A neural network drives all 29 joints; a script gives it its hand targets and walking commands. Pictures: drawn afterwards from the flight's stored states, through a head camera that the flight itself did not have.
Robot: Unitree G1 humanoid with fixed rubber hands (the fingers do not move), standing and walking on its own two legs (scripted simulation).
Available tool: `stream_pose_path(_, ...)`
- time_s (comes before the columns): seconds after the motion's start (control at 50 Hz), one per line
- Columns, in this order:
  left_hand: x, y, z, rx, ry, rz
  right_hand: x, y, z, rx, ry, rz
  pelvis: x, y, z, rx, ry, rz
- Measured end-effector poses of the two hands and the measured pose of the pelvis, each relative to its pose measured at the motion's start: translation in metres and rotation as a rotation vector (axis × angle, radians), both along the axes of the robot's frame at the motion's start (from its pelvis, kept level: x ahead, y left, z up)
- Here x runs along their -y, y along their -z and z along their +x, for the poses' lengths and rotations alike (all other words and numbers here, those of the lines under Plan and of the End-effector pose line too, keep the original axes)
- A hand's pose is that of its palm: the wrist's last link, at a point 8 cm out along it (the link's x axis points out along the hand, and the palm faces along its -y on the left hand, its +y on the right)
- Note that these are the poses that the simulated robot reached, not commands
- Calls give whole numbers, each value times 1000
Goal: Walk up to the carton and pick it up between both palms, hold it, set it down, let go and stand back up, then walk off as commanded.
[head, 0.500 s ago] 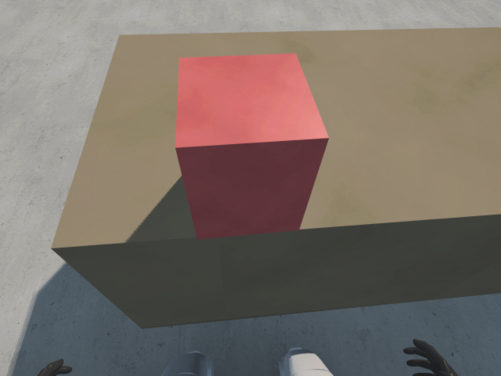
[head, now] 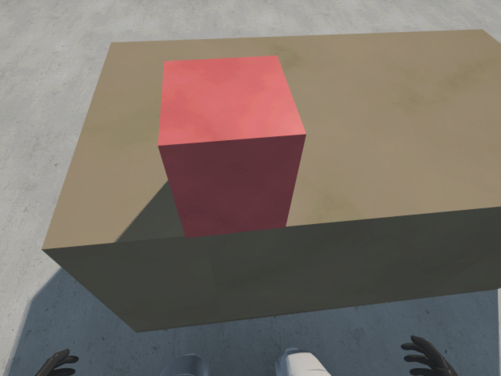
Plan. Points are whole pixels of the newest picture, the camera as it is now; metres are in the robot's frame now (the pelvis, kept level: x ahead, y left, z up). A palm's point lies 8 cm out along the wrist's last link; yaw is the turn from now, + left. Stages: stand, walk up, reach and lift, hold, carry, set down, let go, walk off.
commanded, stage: walk up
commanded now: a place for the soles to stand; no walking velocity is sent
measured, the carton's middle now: (229, 150) +0.48 +0.03 +0.06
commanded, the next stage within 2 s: reach and lift in 0.52 s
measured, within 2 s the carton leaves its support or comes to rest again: neither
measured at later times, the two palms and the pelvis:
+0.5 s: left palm out of the picture +0.11 +0.31 -0.07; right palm out of the picture +0.11 -0.31 -0.09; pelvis +0.00 +0.00 +0.00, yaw +0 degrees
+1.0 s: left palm (64, 355) +0.17 +0.27 -0.04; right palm (429, 350) +0.16 -0.28 -0.06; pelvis +0.01 -0.01 +0.02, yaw +1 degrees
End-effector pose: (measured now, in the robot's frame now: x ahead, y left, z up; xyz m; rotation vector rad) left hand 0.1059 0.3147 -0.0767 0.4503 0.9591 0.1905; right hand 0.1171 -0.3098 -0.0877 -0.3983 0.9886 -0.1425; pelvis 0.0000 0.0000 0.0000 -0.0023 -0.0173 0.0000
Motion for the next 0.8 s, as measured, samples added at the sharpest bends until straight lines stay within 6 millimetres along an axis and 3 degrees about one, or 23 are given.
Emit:
stream_pose_path(0.52,3,-6,5,17,4,3,2,4,-4,-16,4,12,4,-1,-2,1,-5,9)
stream_pose_path(0.58,2,1,7,-103,-66,4,3,10,-2,35,16,36,4,-1,-3,2,-5,9)
stream_pose_path(0.66,13,1,34,-141,-99,-19,-3,9,9,105,10,68,4,-1,-4,4,-5,9)
stream_pose_path(0.74,30,-13,73,-29,-55,-51,-10,7,18,145,-3,84,4,-1,-3,2,-7,10)
stream_pose_path(0.8,39,-24,87,29,-34,-70,-16,2,25,173,-14,97,4,-3,-1,4,-10,15)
